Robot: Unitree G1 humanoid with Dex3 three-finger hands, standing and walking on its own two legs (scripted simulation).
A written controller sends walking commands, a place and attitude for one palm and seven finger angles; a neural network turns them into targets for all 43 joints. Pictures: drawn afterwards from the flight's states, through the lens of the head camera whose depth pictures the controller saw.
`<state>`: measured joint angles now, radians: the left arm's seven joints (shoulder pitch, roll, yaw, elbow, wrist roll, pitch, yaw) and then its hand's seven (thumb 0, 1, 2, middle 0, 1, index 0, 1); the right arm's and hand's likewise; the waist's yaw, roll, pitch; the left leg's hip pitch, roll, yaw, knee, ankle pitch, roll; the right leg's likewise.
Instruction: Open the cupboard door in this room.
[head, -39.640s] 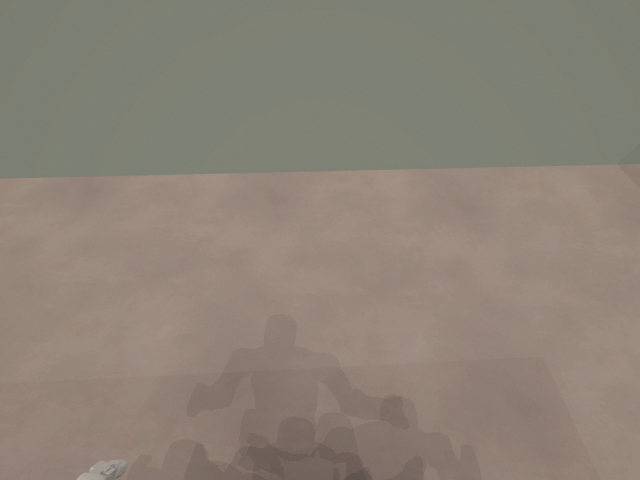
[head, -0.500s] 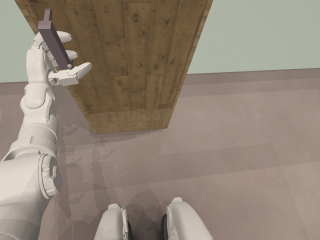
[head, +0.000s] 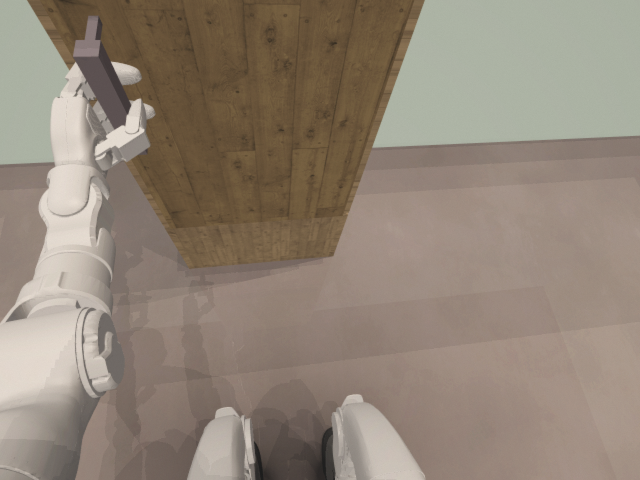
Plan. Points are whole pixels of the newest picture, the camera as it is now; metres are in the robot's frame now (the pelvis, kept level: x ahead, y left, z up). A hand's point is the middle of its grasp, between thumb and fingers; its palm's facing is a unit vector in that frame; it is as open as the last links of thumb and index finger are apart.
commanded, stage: pull the door open along its arc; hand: left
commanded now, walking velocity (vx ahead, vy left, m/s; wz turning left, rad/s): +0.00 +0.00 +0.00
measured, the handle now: (118, 92) +0.57 +0.19 +0.06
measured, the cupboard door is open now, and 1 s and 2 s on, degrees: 0 46 46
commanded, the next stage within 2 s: open thumb and fingers to let go in 0.82 s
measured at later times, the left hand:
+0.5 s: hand (182, 221) +0.40 +0.11 +0.06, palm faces +0.33 -0.94 +0.09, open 6.2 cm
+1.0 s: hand (281, 305) +0.30 +0.02 +0.06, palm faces +0.32 -0.95 -0.05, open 6.1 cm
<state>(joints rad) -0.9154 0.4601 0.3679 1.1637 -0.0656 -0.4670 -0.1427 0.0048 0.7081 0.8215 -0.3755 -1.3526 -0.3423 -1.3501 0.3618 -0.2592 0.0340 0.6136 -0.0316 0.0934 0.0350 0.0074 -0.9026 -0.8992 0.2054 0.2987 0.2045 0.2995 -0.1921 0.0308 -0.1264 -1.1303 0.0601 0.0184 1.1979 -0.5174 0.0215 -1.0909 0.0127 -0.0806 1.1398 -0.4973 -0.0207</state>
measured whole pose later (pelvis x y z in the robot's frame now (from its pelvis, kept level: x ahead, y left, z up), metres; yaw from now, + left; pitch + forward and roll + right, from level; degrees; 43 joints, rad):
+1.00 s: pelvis +0.02 -0.05 +0.02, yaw +5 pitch +15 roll +1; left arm 0.13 -0.08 -0.29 0.20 0.12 -0.31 0.55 -0.01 0.64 0.75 -0.33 -1.32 -0.38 -1.34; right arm 0.15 -0.16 0.03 0.54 -0.08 -0.03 0.05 0.01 -0.90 -0.90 0.20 0.30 0.20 0.30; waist -0.02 0.02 -0.18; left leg -0.82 0.03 -0.03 1.06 -0.51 -0.05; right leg -0.80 -0.01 -0.12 1.09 -0.56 -0.09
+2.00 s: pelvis +0.00 -0.02 +0.01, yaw +4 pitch +15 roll +0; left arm 0.11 0.04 -0.29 0.17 0.03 -0.40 0.16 -0.01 -0.50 0.30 -0.25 -0.41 -0.20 -0.44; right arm 0.21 -0.20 0.01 0.50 -0.04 -0.04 0.05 0.02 -0.90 -0.90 0.21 0.30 0.20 0.30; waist -0.02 0.03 -0.15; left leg -0.90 0.01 -0.02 1.14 -0.51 -0.01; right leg -0.87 -0.02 -0.10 1.15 -0.55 -0.05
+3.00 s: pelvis +0.01 -0.02 +0.00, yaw +3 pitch +17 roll -1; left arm 0.59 0.12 -0.14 -0.22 -0.07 -0.44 -0.02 -0.01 -0.50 0.30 -0.16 -0.31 -0.17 -0.31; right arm 0.24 -0.21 0.00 0.39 -0.01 -0.02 0.01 0.02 -0.90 -0.90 0.20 0.30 0.20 0.30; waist 0.00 0.03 -0.17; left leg -0.95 0.02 -0.02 1.23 -0.57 -0.01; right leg -0.92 -0.01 -0.09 1.22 -0.59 -0.04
